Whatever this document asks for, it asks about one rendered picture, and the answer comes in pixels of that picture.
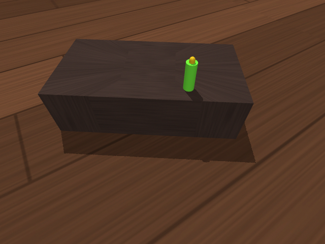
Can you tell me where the bottle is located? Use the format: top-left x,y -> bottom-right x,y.
183,56 -> 198,92

